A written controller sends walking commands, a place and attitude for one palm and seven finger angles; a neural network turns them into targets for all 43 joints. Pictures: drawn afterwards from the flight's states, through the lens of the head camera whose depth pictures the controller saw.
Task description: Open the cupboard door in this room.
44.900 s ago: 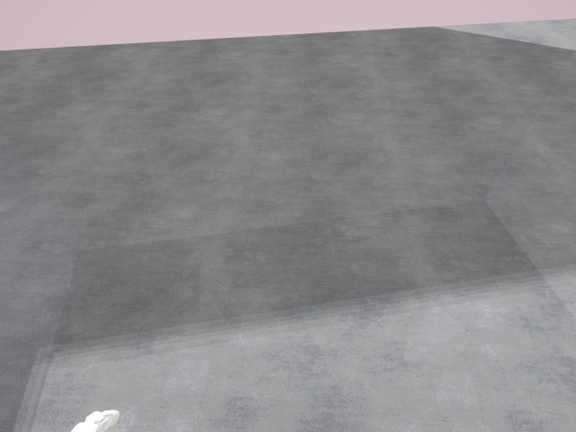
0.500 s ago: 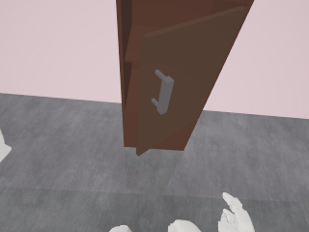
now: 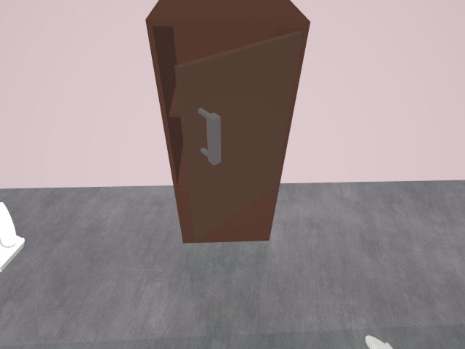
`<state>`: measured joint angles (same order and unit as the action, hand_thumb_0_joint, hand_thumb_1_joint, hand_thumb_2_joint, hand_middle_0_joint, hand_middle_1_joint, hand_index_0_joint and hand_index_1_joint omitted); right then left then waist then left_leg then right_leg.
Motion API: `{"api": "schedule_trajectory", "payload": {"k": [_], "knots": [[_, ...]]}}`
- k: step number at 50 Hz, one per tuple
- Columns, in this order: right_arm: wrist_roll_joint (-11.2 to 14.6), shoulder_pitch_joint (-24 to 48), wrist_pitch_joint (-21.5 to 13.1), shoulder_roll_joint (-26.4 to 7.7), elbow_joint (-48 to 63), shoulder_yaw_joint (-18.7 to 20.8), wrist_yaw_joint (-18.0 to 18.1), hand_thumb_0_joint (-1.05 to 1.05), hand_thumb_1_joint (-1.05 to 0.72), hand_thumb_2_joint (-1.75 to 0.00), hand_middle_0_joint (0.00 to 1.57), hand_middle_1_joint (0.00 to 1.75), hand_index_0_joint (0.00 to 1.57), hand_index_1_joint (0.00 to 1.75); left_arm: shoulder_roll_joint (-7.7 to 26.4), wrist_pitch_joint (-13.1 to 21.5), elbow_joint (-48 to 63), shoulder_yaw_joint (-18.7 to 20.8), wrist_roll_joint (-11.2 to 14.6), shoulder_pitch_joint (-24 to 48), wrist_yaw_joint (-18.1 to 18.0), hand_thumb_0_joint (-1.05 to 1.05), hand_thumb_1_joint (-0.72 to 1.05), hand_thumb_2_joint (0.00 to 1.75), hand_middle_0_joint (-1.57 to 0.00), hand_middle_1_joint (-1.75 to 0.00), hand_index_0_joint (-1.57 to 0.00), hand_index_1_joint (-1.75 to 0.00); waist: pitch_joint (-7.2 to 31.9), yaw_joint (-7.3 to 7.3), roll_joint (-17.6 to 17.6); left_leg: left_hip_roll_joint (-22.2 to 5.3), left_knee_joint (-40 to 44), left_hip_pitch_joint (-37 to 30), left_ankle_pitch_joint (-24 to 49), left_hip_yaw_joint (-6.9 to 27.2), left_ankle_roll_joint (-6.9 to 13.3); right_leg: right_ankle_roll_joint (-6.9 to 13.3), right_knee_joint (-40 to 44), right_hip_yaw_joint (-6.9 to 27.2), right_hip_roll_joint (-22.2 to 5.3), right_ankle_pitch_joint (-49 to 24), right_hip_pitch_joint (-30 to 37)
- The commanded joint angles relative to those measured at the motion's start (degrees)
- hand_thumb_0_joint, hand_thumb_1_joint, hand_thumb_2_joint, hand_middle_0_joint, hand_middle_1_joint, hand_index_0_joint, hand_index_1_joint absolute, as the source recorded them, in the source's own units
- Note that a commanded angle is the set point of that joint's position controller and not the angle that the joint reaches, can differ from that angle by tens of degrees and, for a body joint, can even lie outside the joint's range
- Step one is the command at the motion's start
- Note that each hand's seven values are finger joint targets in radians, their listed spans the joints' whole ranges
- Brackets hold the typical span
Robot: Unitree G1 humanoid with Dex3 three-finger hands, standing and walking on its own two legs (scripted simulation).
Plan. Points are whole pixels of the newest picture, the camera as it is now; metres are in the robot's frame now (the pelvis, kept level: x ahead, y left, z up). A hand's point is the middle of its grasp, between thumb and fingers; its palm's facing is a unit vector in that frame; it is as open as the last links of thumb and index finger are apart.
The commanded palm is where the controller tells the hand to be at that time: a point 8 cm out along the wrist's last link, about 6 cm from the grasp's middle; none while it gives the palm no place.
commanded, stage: stop stepping back and stand still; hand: left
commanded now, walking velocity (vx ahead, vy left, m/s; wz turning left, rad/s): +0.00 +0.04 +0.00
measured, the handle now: (208, 136) +0.57 +0.11 +0.09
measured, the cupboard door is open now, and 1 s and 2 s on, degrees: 39 39 39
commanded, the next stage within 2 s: let the arm hang, fingers relaxed in 0.40 s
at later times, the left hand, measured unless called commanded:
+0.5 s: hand (22, 280) +0.15 +0.27 +0.15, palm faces +0.51 -0.76 -0.41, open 7.4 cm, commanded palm none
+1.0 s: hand out of the picture -0.15 +0.21 -0.16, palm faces +0.08 -0.97 -0.23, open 7.3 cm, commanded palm none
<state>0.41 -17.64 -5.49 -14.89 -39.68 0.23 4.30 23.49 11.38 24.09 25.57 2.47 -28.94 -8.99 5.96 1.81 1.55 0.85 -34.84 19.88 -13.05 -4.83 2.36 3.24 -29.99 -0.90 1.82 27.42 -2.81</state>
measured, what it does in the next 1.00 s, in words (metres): walks backwards: left foot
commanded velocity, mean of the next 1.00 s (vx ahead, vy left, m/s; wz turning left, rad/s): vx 0.00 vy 0.00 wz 0.00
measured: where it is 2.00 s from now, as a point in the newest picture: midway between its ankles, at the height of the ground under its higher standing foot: outside the picture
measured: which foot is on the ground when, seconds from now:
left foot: down 0.00-0.20, up 0.22-0.44, down 0.46-1.00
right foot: down 0.00-1.00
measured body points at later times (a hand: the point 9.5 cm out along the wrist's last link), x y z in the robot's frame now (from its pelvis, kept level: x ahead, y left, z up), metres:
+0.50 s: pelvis -0.05 -0.01 +0.01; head -0.04 -0.02 +0.46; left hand +0.12 +0.31 +0.18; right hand +0.11 -0.25 -0.09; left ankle -0.04 +0.12 -0.73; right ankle -0.07 -0.09 -0.72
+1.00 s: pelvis -0.10 +0.02 +0.02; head -0.09 +0.02 +0.47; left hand -0.16 +0.26 -0.14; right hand -0.05 -0.23 -0.13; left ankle -0.04 +0.12 -0.72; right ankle -0.07 -0.09 -0.72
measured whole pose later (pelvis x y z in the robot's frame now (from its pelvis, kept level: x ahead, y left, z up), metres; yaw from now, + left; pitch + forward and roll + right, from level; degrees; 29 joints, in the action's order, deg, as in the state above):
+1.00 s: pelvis -0.10 +0.02 +0.02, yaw +4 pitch -2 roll -1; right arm -1.6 -13.3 2.0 -12.3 -60.8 -0.1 0.8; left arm 13.1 -1.9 -63.2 0.1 -1.2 -19.2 -0.2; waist -3.9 0.9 -0.5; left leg 1.1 -25.5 15.4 -8.1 1.0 1.6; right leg 1.2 -24.1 -3.3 0.8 11.5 -10.8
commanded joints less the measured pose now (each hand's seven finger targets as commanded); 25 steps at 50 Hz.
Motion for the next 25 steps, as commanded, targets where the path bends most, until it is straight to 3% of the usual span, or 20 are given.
{"api": "schedule_trajectory", "payload": {"k": [1, 2, 3, 4, 5, 7, 8, 9, 10, 11, 12, 13, 14, 16, 18, 20, 21, 22, 24, 25], "knots": [[0.91, 8.34, -3.53, -6.75, 10.6, 2.31, 0.54, 0.0, -0.9, -0.9, 0.2, 0.3, 0.2, 0.3, 9.23, 2.65, 8.07, 0.85, -0.19, 12.12, -0.56, 0.0, 0.9, 0.9, -0.2, -0.3, -0.2, -0.3, -0.11, -3.09, -7.5, -12.06, 6.2, -19.62, 24.64, 18.16, 10.31, -9.27, -19.83, 1.05, -3.28, -25.69, -21.03], [0.55, 8.11, -3.84, -5.75, 11.08, 2.26, -0.08, 0.0, -0.9, -0.9, 0.2, 0.3, 0.2, 0.3, 10.07, 2.92, 9.39, 2.02, -0.35, 10.69, -0.75, 0.0, 0.9, 0.9, -0.2, -0.3, -0.2, -0.3, -0.22, -2.51, -9.47, -16.4, 7.93, -19.6, 28.38, 24.85, 13.61, -8.86, -22.72, 3.22, -1.69, -8.16, -25.17], [-0.8, 8.79, -4.33, -4.85, 10.73, 1.98, -0.33, 0.0, -0.9, -0.9, 0.2, 0.3, 0.2, 0.3, 11.91, 3.3, 13.21, 3.34, -0.58, 8.72, -0.65, 0.0, 0.9, 0.9, -0.2, -0.3, -0.2, -0.3, -1.07, -2.31, -10.29, -17.63, 12.31, -14.97, 24.79, 29.3, 13.71, -6.44, -22.87, 4.02, -1.85, 3.28, -24.18], [-1.21, 11.12, -4.85, -4.74, 10.42, 1.98, -0.61, 0.0, -0.9, -0.9, 0.2, 0.3, 0.2, 0.3, 12.79, 3.07, 16.52, 4.1, -0.74, 7.03, -0.33, 0.0, 0.9, 0.9, -0.2, -0.3, -0.2, -0.3, -2.86, -2.05, -7.57, -17.25, 16.57, -4.09, 12.96, 26.91, 11.56, -4.79, -20.31, 4.27, -2.72, 6.72, -15.76], [-0.74, 11.38, -5.26, -5.06, 11.01, 2.38, -0.55, 0.0, -0.9, -0.9, 0.2, 0.3, 0.2, 0.3, 15.67, 3.28, 19.33, 7.86, -0.45, 4.98, -0.63, 0.0, 0.9, 0.9, -0.2, -0.3, -0.2, -0.3, -3.86, -1.36, -6.37, -15.44, 17.89, 1.87, 3.6, 23.16, 9.63, -4.22, -15.32, 3.56, -2.66, 4.89, -9.81], [-0.04, 12.61, -5.0, -4.13, 12.27, 1.58, -0.81, 0.0, -0.9, -0.9, 0.2, 0.3, 0.2, 0.3, 14.54, 3.37, 19.57, 9.85, -0.12, -3.75, -1.03, 0.0, 0.9, 0.9, -0.2, -0.3, -0.2, -0.3, -4.49, -0.45, -8.36, -10.33, 16.86, 10.97, -11.51, 13.33, 4.47, -3.21, -1.79, -0.27, -2.12, -4.01, 0.23], [0.11, 12.72, -4.7, -3.65, 13.41, 1.57, -0.87, 0.0, -0.9, -0.9, 0.2, 0.3, 0.2, 0.3, 14.91, 3.8, 20.22, 10.83, -0.44, -6.17, -1.03, 0.0, 0.9, 0.9, -0.2, -0.3, -0.2, -0.3, -5.05, -0.58, -9.57, -6.01, 12.02, 14.12, -14.72, 7.58, 1.38, -2.1, 3.01, 1.63, -3.13, -6.12, 1.8], [-0.03, 12.43, -4.09, -2.78, 14.06, 1.77, -1.09, 0.0, -0.9, -0.9, 0.2, 0.3, 0.2, 0.3, 15.58, 4.54, 19.64, 11.66, -0.4, -7.23, -0.94, 0.0, 0.9, 0.9, -0.2, -0.3, -0.2, -0.3, -5.52, -1.25, -4.02, -1.56, 0.07, 12.97, -13.61, 4.03, -1.16, 1.07, 11.74, 12.7, -8.83, -0.16, -4.16], [-0.57, 11.68, -3.24, -2.92, 13.88, 2.3, -1.36, 0.0, -0.9, -0.9, 0.2, 0.3, 0.2, 0.3, 16.6, 5.03, 19.76, 13.03, -0.19, -6.94, -0.96, 0.0, 0.9, 0.9, -0.2, -0.3, -0.2, -0.3, -4.59, -1.42, 2.89, 0.38, -13.22, 12.36, -11.99, 3.92, -2.76, 5.22, 20.12, 27.31, -18.46, 6.44, -9.5], [-0.15, 10.94, -3.19, -2.95, 12.16, 2.94, -1.33, 0.0, -0.9, -0.9, 0.2, 0.3, 0.2, 0.3, 13.43, 5.08, 17.0, 10.94, 0.53, -5.91, -0.9, 0.0, 0.9, 0.9, -0.2, -0.3, -0.2, -0.3, -7.96, -1.74, 4.53, 0.51, -23.62, 12.2, -10.81, 6.42, -3.35, 5.24, 23.01, 32.97, -20.53, 2.8, -14.88], [-0.21, 9.84, -3.62, -3.44, 11.47, 3.22, -1.24, 0.0, -0.9, -0.9, 0.2, 0.3, 0.2, 0.3, 12.33, 5.68, 15.04, 10.36, 0.51, -4.8, -0.84, 0.0, 0.9, 0.9, -0.2, -0.3, -0.2, -0.3, -7.88, -2.84, 2.94, -0.4, -27.33, 11.87, -8.58, 7.94, -3.53, 3.92, 21.63, 29.84, -19.54, -5.62, -15.28], [-0.22, 9.14, -4.07, -2.87, 10.78, 2.8, -0.97, 0.0, -0.9, -0.9, 0.2, 0.3, 0.2, 0.3, 11.87, 5.9, 11.94, 10.49, 0.6, -4.27, -0.89, 0.0, 0.9, 0.9, -0.2, -0.3, -0.2, -0.3, -6.82, -3.25, 2.3, -1.69, -26.49, 12.39, -7.22, 8.67, -3.64, 4.36, 18.79, 26.25, -18.52, -12.86, -12.89], [-0.27, 8.31, -4.15, -2.35, 10.12, 2.3, -0.7, 0.0, -0.9, -0.9, 0.2, 0.3, 0.2, 0.3, 11.22, 6.09, 9.04, 9.79, 0.36, -3.12, -0.93, 0.0, 0.9, 0.9, -0.2, -0.3, -0.2, -0.3, -5.89, -3.39, 1.63, -2.82, -22.69, 11.61, -6.05, 8.08, -3.75, 4.86, 15.58, 20.73, -16.67, -21.04, -9.45], [-0.12, 8.76, -4.27, -2.4, 9.83, 1.71, 0.26, 0.0, -0.9, -0.9, 0.2, 0.3, 0.2, 0.3, 9.06, 5.74, 3.6, 6.3, -0.65, 1.42, -0.82, 0.0, 0.9, 0.9, -0.2, -0.3, -0.2, -0.3, -5.46, -3.11, 3.66, -2.91, -11.72, 6.36, -5.54, 5.1, -2.92, 2.88, 11.58, 12.68, -12.93, -30.48, -7.26], [-0.15, 9.88, -4.95, -2.9, 9.51, 1.8, 0.93, 0.0, -0.9, -0.9, 0.2, 0.3, 0.2, 0.3, 6.76, 4.89, 1.11, 2.72, -1.03, 5.24, -0.87, 0.0, 0.9, 0.9, -0.2, -0.3, -0.2, -0.3, -4.59, -2.06, 5.15, -1.33, -3.26, 1.13, -4.17, 2.78, -1.56, 1.37, 10.31, 10.74, -11.45, -33.85, -5.47], [-0.19, 10.27, -5.86, -3.46, 9.2, 2.03, 1.32, 0.0, -0.9, -0.9, 0.2, 0.3, 0.2, 0.3, 5.47, 4.05, 1.87, 0.12, -1.0, 7.4, -0.76, 0.0, 0.9, 0.9, -0.2, -0.3, -0.2, -0.3, -3.52, -1.91, 5.5, -0.78, 5.11, -5.06, 0.03, 2.39, -0.58, -1.72, 9.28, 9.33, -10.26, -37.0, -5.1], [-0.29, 9.9, -5.88, -3.82, 9.34, 2.19, 1.12, 0.0, -0.9, -0.9, 0.2, 0.3, 0.2, 0.3, 5.47, 3.62, 3.68, -0.44, -1.02, 6.79, -0.72, 0.0, 0.9, 0.9, -0.2, -0.3, -0.2, -0.3, -2.56, -1.78, 5.38, -1.35, 8.85, -8.18, 4.22, 3.19, -0.1, -3.52, 8.02, 8.61, -9.2, -37.81, -4.96], [-0.26, 10.15, -5.84, -4.59, 9.9, 2.62, 0.88, 0.0, -0.9, -0.9, 0.2, 0.3, 0.2, 0.3, 6.0, 3.49, 6.94, -0.52, -1.08, 6.75, -0.75, 0.0, 0.9, 0.9, -0.2, -0.3, -0.2, -0.3, -1.11, -1.27, 4.04, -3.69, 10.47, -10.97, 12.03, 5.11, 0.64, -5.23, 6.14, 7.37, -7.51, -38.21, -4.79], [-0.03, 10.7, -5.43, -5.4, 11.49, 2.92, 0.53, 0.0, -0.9, -0.9, 0.2, 0.3, 0.2, 0.3, 8.71, 4.0, 15.12, 1.15, -1.4, 6.9, -0.85, 0.0, 0.9, 0.9, -0.2, -0.3, -0.2, -0.3, 1.89, -0.72, 0.6, -7.15, 8.88, -15.96, 23.37, 7.17, 1.58, -6.79, 5.05, 6.79, -5.51, -37.11, -6.31], [-0.4, 12.11, -7.69, -12.06, -1.74, 5.2, -3.97, 0.0, -0.9, -0.9, 0.2, 0.3, 0.2, 0.3, -0.66, -2.81, -34.17, -20.7, -4.5, 4.38, 5.84, 0.0, 0.9, 0.9, -0.2, -0.3, -0.2, -0.3, -2.61, -4.12, -0.25, -8.47, 1.84, -12.59, 37.45, 10.31, 1.54, -3.51, -4.0, 1.41, -6.86, -39.59, -14.87]]}}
